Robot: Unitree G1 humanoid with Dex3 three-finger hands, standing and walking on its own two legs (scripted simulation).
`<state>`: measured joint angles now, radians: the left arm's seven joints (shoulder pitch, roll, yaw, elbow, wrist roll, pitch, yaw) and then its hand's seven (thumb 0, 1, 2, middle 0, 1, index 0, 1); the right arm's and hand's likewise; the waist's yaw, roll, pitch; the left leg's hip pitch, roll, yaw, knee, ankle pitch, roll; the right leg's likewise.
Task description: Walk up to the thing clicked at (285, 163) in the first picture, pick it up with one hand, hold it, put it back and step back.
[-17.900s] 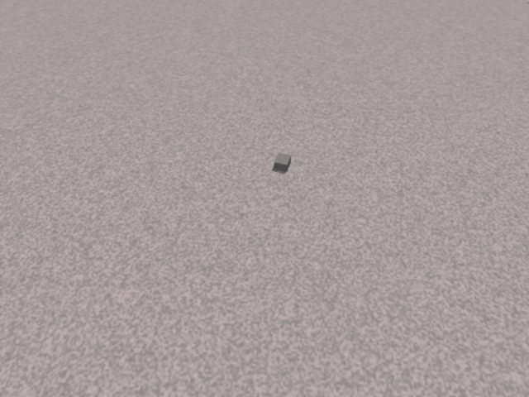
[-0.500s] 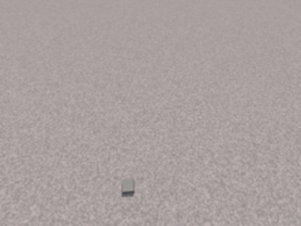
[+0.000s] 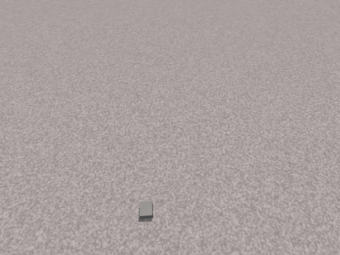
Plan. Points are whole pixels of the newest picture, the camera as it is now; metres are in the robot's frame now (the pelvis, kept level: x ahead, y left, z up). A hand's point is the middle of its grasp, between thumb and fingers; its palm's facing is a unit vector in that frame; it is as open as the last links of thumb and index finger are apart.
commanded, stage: stand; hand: left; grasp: from above
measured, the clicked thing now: (146, 209) +0.49 +0.15 -0.76
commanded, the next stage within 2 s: rise first in 0.42 s
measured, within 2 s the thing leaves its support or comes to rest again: neither
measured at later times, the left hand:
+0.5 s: hand out of the picture +0.07 +0.25 -0.16, palm faces -0.03 -0.94 -0.33, open 7.4 cm
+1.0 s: hand out of the picture +0.12 +0.25 -0.20, palm faces -0.07 -0.93 -0.36, open 13.1 cm
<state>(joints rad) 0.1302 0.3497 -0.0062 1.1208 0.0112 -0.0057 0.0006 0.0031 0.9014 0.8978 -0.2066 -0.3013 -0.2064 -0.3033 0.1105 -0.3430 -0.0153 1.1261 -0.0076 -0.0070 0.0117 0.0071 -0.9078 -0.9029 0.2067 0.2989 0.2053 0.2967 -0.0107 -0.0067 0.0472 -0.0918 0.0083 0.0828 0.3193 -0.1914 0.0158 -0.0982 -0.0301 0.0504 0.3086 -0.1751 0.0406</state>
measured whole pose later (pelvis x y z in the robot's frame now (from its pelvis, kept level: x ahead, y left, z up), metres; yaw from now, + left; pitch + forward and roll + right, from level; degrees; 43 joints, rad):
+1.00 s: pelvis -0.01 +0.00 -0.05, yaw +3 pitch +11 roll -1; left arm 0.09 0.32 0.11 0.80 0.17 0.15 -0.04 0.00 -0.32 0.96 -0.13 -0.95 -0.12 -0.97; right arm 0.24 -0.24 -0.03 0.65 0.03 -0.08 -0.02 0.01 -0.97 -0.92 0.21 0.30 0.21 0.30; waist -0.03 0.01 -0.06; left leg -0.64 0.03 0.02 0.84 -0.40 0.01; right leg -0.61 -0.02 -0.01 0.79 -0.38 0.03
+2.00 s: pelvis -0.10 -0.03 -0.33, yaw +2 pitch +34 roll -3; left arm -0.62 0.52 0.03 1.05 0.90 -0.13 0.15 0.00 -0.56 1.03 -0.08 -1.04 -0.07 -1.05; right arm 0.14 -0.26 -0.05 0.71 -0.02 -0.12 0.04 0.01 -0.89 -0.91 0.21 0.30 0.21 0.30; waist -0.09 0.02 -0.16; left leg -1.95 0.03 -0.06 1.99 -0.64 -0.02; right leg -1.91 -0.01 -0.04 1.97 -0.65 0.00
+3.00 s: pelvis -0.09 -0.02 -0.43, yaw -3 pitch +36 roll -7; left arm -1.06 0.71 0.04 1.48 1.25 -0.14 0.37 0.00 -0.56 1.01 -0.09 -0.95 -0.08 -0.96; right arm 0.17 -0.26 0.07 0.73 -0.13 -0.04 0.11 0.00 -0.91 -0.91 0.21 0.30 0.20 0.30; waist -0.29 -0.01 -0.05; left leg -2.28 0.04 -0.13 2.34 -0.70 -0.01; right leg -2.22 0.02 -0.07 2.26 -0.69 0.02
